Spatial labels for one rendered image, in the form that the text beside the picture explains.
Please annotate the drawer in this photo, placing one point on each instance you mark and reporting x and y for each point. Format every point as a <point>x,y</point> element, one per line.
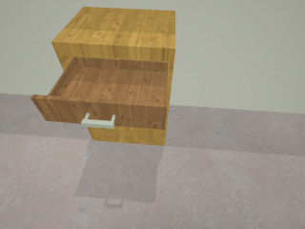
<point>135,91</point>

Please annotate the cabinet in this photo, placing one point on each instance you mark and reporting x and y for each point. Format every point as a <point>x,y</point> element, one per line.
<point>129,34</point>

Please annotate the handle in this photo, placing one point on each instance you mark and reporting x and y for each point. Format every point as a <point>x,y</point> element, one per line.
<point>93,123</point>

